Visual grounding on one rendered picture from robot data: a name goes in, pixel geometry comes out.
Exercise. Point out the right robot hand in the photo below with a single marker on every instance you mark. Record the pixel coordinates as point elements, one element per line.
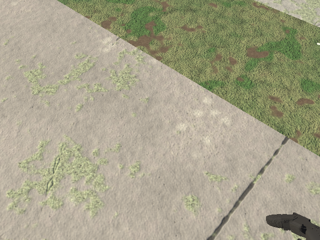
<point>295,223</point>

